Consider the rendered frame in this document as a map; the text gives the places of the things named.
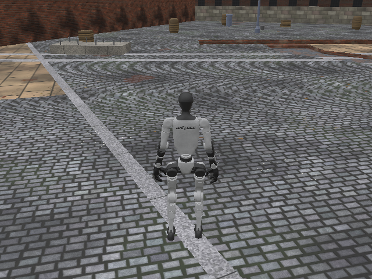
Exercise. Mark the robot right forearm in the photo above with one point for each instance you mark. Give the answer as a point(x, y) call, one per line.
point(211, 157)

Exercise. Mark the right robot upper arm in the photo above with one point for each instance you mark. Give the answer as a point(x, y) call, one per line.
point(203, 122)

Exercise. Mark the robot left hand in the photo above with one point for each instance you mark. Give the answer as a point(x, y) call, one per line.
point(157, 174)

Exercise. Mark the left robot upper arm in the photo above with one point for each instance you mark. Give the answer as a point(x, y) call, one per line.
point(167, 123)

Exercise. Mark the robot right hand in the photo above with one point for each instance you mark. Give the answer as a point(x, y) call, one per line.
point(215, 174)

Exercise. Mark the robot left foot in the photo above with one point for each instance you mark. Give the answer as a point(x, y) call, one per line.
point(171, 234)

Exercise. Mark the robot left forearm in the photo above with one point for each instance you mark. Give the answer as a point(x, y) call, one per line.
point(160, 156)

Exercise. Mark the robot head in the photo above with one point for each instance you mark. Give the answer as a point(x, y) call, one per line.
point(185, 101)

